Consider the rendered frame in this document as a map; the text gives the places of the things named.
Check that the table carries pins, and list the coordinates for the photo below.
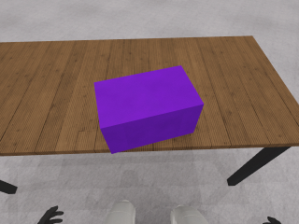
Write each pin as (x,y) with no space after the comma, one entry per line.
(48,102)

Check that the carton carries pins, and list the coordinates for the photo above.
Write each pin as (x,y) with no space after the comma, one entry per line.
(146,108)

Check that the robot thigh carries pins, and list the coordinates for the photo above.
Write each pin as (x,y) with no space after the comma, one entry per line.
(185,214)
(122,212)

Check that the robot left hand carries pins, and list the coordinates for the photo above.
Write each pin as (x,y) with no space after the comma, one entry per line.
(46,219)

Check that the robot right thigh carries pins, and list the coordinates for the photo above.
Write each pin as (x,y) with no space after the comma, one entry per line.
(185,214)

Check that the robot left thigh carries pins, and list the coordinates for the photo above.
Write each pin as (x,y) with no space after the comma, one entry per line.
(122,212)

